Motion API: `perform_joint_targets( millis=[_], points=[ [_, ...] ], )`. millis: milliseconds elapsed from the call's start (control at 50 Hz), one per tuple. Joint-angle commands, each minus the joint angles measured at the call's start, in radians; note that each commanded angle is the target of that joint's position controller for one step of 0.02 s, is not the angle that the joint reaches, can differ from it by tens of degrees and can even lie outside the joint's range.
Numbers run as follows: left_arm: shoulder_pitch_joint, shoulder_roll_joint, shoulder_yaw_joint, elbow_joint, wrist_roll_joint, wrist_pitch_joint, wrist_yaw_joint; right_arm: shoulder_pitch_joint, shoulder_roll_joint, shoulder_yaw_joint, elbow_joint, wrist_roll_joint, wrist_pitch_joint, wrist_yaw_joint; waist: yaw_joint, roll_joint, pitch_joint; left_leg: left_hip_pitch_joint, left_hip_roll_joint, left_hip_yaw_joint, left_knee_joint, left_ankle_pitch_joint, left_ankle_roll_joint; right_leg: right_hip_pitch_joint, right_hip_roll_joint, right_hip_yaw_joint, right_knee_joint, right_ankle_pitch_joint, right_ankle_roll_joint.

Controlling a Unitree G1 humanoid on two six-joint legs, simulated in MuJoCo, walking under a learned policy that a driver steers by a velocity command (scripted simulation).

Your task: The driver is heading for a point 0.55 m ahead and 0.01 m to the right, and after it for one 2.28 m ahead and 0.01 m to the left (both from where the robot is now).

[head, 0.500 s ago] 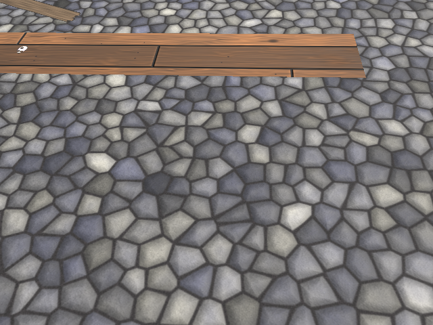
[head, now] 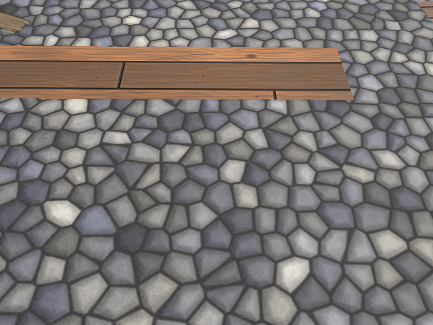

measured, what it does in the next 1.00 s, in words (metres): walks ahead: right foot, then left foot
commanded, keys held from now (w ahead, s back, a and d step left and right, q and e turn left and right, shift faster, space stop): w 0.46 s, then no key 0.54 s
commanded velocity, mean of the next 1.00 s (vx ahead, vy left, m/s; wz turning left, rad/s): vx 0.33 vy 0.00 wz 0.00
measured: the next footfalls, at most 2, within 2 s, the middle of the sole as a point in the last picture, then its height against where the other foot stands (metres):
right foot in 0.32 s outside the picture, level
left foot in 0.78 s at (198, 298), level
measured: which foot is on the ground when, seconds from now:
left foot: down 0.00-0.34, up 0.36-0.76, down 0.78-1.00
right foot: up 0.00-0.30, down 0.32-0.82, up 0.84-1.00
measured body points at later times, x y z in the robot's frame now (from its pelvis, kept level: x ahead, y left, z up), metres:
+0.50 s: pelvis +0.29 -0.08 +0.00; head +0.32 -0.09 +0.45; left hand +0.37 +0.19 -0.13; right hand +0.37 -0.35 -0.14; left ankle +0.26 +0.08 -0.65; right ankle +0.33 -0.16 -0.74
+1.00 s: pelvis +0.45 -0.04 -0.01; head +0.48 -0.04 +0.44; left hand +0.52 +0.22 -0.16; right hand +0.57 -0.29 -0.14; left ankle +0.54 +0.06 -0.74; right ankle +0.43 -0.19 -0.73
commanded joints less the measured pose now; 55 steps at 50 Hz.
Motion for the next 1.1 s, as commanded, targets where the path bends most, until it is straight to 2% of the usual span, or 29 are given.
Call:
perform_joint_targets(
  millis=[20, 120, 220, 280, 300, 320, 340, 360, 380, 400, 420, 460, 520, 560, 600, 700, 760, 780, 800, 820, 840, 860, 900, 920, 980, 1020, 1060, 1080, 1100],
  points=[
    [0.026, 0.052, 0.014, -0.046, 0.015, 0.010, 0.005, -0.029, -0.141, -0.022, -0.054, 0.001, -0.018, -0.023, 0.046, 0.079, 0.017, -0.027, 0.289, -0.240, -0.241, 0.063, 0.176, -0.072, -0.052, 0.028, -0.132, 0.143, 0.029],
    [-0.154, 0.028, 0.002, -0.097, 0.010, -0.001, -0.015, 0.063, -0.156, -0.022, -0.039, 0.016, -0.007, -0.039, -0.010, 0.083, 0.036, 0.039, 0.244, -0.140, -0.236, 0.117, 0.124, -0.042, 0.007, -0.029, -0.454, 0.376, 0.041],
    [-0.279, 0.038, -0.008, -0.149, -0.002, -0.010, -0.046, 0.150, -0.168, -0.031, -0.003, 0.024, 0.015, -0.042, -0.045, 0.092, 0.067, 0.219, 0.310, -0.146, -0.163, 0.139, 0.113, -0.071, 0.037, -0.033, -0.590, 0.302, 0.018],
    [-0.207, 0.085, 0.008, -0.147, -0.004, -0.019, -0.058, 0.122, -0.191, -0.042, -0.007, 0.025, 0.031, -0.046, 0.018, 0.127, 0.019, 0.284, 0.335, -0.146, -0.049, 0.370, 0.082, 0.060, 0.078, -0.059, -0.631, 0.189, -0.026],
    [-0.091, 0.117, 0.027, -0.115, 0.000, -0.021, -0.056, 0.096, -0.188, -0.040, -0.015, 0.026, 0.037, -0.046, 0.084, 0.128, -0.050, 0.271, 0.301, -0.112, 0.086, 0.536, 0.061, 0.221, 0.114, -0.090, -0.652, 0.189, -0.049],
    [0.095, 0.174, 0.053, -0.059, 0.005, -0.021, -0.049, 0.091, -0.157, -0.027, -0.028, 0.019, 0.039, -0.047, 0.155, 0.103, -0.172, 0.160, 0.245, -0.069, 0.308, 0.533, 0.030, 0.492, 0.090, -0.060, -0.621, 0.215, -0.088],
    [0.255, 0.278, 0.079, -0.030, 0.027, -0.018, -0.042, 0.182, -0.069, 0.000, -0.052, 0.006, 0.027, -0.040, 0.147, -0.087, -0.345, -0.204, 0.124, -0.019, 0.708, 0.182, -0.035, 0.905, -0.172, 0.322, -0.619, 0.163, -0.221],
    [0.285, 0.246, 0.067, -0.017, 0.016, -0.012, -0.046, 0.202, -0.030, 0.015, -0.041, 0.017, 0.000, -0.032, 0.139, -0.240, -0.440, -0.438, 0.004, -0.123, 0.940, -0.411, -0.059, 1.044, -0.286, 0.701, -0.802, 0.026, -0.309],
    [0.220, 0.176, 0.043, -0.028, 0.008, -0.013, -0.046, 0.117, -0.133, -0.011, -0.058, 0.044, -0.021, -0.028, 0.144, -0.163, -0.324, -0.552, 0.070, -0.201, 1.034, -0.398, -0.034, 0.965, -0.246, 0.614, -0.824, -0.039, -0.255],
    [0.134, 0.134, 0.031, -0.053, 0.010, -0.014, -0.042, 0.033, -0.153, -0.014, -0.083, 0.056, -0.031, -0.028, 0.127, -0.107, -0.210, -0.577, 0.124, -0.173, 1.025, -0.314, -0.017, 0.823, -0.211, 0.461, -0.835, 0.013, -0.217],
    [0.060, 0.105, 0.020, -0.065, 0.019, -0.016, -0.045, -0.007, -0.146, -0.017, -0.088, 0.047, -0.029, -0.035, 0.094, -0.028, -0.130, -0.537, 0.170, -0.150, 0.959, -0.228, -0.017, 0.663, -0.173, 0.349, -0.869, 0.103, -0.199],
    [0.008, 0.062, 0.007, -0.064, 0.034, -0.022, -0.051, 0.015, -0.120, -0.026, -0.081, 0.029, -0.001, -0.043, 0.032, -0.040, -0.075, -0.420, 0.218, -0.157, 0.857, -0.149, -0.019, 0.488, -0.118, 0.233, -0.930, 0.173, -0.176],
    [0.033, 0.095, 0.011, -0.042, 0.037, -0.028, -0.043, 0.030, -0.084, -0.026, -0.081, 0.018, 0.025, -0.052, -0.006, -0.020, -0.037, -0.381, 0.207, -0.133, 0.757, -0.121, -0.055, 0.406, -0.102, 0.109, -0.942, 0.571, -0.195],
    [0.040, 0.108, 0.012, -0.033, 0.038, -0.020, -0.028, -0.020, -0.076, -0.023, -0.101, 0.005, 0.029, -0.053, -0.007, -0.018, -0.034, -0.387, 0.198, -0.117, 0.619, -0.028, -0.078, 0.401, -0.078, 0.028, -0.927, 0.728, -0.183],
    [0.040, 0.108, 0.009, -0.029, 0.034, -0.010, -0.017, -0.082, -0.054, -0.013, -0.115, 0.003, 0.030, -0.047, 0.009, -0.030, -0.042, -0.318, 0.173, -0.090, 0.442, 0.099, -0.080, 0.383, -0.031, -0.046, -0.916, 0.747, -0.149],
    [0.097, 0.120, 0.009, 0.015, 0.022, 0.012, -0.008, -0.191, -0.076, -0.010, -0.137, 0.007, 0.034, -0.036, 0.055, -0.046, -0.055, -0.254, 0.127, -0.090, 0.249, 0.182, -0.068, 0.488, -0.058, -0.029, -0.861, 0.667, -0.138],
    [0.069, 0.116, 0.010, 0.026, 0.008, 0.027, -0.002, -0.138, -0.111, -0.022, -0.120, -0.007, 0.024, -0.030, 0.006, -0.032, -0.074, -0.155, 0.105, -0.083, 0.119, 0.195, -0.026, 0.531, -0.054, -0.004, -0.730, 0.605, -0.097],
    [0.107, 0.107, 0.008, 0.031, 0.015, 0.027, -0.001, -0.091, -0.159, -0.037, -0.100, -0.014, 0.020, -0.035, 0.003, 0.016, -0.108, -0.038, 0.125, -0.105, 0.078, 0.459, -0.005, 0.515, 0.004, -0.020, -0.649, 0.554, -0.054],
    [0.180, 0.075, -0.001, 0.032, 0.038, 0.018, -0.003, -0.056, -0.221, -0.048, -0.096, -0.024, 0.020, -0.041, 0.043, 0.108, -0.195, 0.176, 0.239, -0.198, 0.168, 0.834, 0.052, 0.394, 0.076, -0.053, -0.519, 0.323, -0.008],
    [0.284, -0.007, -0.026, 0.067, 0.036, 0.017, -0.005, -0.014, -0.171, -0.033, -0.079, -0.024, 0.033, -0.046, 0.054, 0.241, -0.305, 0.355, 0.384, -0.346, 0.189, 0.912, 0.198, 0.252, 0.131, -0.061, -0.350, -0.053, 0.047],
    [0.217, 0.029, -0.020, 0.059, 0.022, 0.033, -0.003, 0.008, -0.101, -0.015, -0.068, -0.009, 0.045, -0.042, 0.011, 0.255, -0.316, 0.312, 0.427, -0.435, 0.119, 0.767, 0.247, 0.213, 0.143, -0.027, -0.229, -0.391, 0.078],
    [0.150, 0.068, -0.010, 0.035, 0.005, 0.053, 0.000, -0.032, -0.098, -0.006, -0.071, -0.005, 0.048, -0.037, 0.014, 0.219, -0.264, 0.233, 0.410, -0.440, 0.068, 0.517, 0.226, 0.164, 0.118, 0.009, -0.170, -0.461, 0.082],
    [0.095, 0.078, 0.000, 0.030, 0.009, 0.091, 0.018, -0.146, -0.125, -0.008, -0.098, -0.009, 0.053, -0.044, 0.040, 0.151, -0.160, 0.046, 0.368, -0.399, -0.016, 0.175, 0.166, 0.164, 0.079, 0.017, -0.177, -0.373, 0.091],
    [0.099, 0.075, 0.002, 0.034, 0.014, 0.105, 0.026, -0.199, -0.129, -0.009, -0.110, -0.013, 0.057, -0.051, 0.062, 0.167, -0.137, -0.035, 0.344, -0.372, -0.049, 0.062, 0.138, 0.209, 0.063, 0.018, -0.230, -0.314, 0.093],
    [0.144, 0.027, -0.005, 0.071, 0.021, 0.109, 0.030, -0.252, -0.115, -0.008, -0.110, -0.014, 0.075, -0.059, 0.095, 0.180, -0.122, -0.176, 0.262, -0.255, -0.076, -0.072, 0.091, 0.393, 0.090, -0.039, -0.450, -0.097, 0.080],
    [0.163, 0.022, -0.006, 0.092, 0.034, 0.109, 0.021, -0.226, -0.101, -0.005, -0.090, 0.006, 0.081, -0.061, 0.103, 0.164, -0.118, -0.204, 0.223, -0.207, -0.065, -0.231, 0.048, 0.486, 0.114, -0.073, -0.600, 0.052, 0.056],
    [0.122, 0.074, -0.004, 0.065, 0.051, 0.112, 0.019, -0.174, -0.084, 0.000, -0.066, 0.003, 0.082, -0.058, 0.063, 0.085, -0.045, -0.221, 0.175, -0.175, -0.024, -0.362, -0.030, 0.446, 0.029, 0.012, -0.720, 0.006, 0.007],
    [0.090, 0.111, 0.003, 0.072, 0.038, 0.108, 0.018, -0.157, -0.073, -0.003, -0.070, 0.002, 0.085, -0.061, 0.017, -0.037, 0.003, -0.122, 0.113, -0.104, -0.001, -0.283, -0.058, 0.275, 0.031, 0.021, -0.744, -0.210, -0.014],
    [0.060, 0.077, -0.004, 0.066, 0.033, 0.096, 0.016, -0.170, -0.081, -0.003, -0.064, -0.006, 0.084, -0.066, 0.022, -0.051, 0.026, -0.028, 0.107, -0.096, 0.052, -0.189, -0.068, 0.191, 0.041, 0.025, -0.791, -0.273, -0.004]
  ],
)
